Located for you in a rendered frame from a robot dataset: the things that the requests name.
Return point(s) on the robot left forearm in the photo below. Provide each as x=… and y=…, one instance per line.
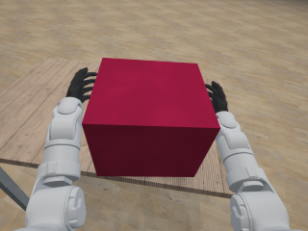
x=60, y=163

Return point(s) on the robot right hand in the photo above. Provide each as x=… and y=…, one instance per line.
x=218, y=97

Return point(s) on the right robot upper arm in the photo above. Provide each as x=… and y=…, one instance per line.
x=258, y=211

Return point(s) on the robot left hand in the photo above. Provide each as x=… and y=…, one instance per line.
x=76, y=88

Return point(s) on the carton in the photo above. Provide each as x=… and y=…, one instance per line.
x=149, y=119

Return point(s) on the table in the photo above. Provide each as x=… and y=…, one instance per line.
x=26, y=111

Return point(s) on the left robot upper arm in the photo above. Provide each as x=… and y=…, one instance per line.
x=56, y=209

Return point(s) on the robot right forearm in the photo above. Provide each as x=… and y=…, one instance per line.
x=243, y=173

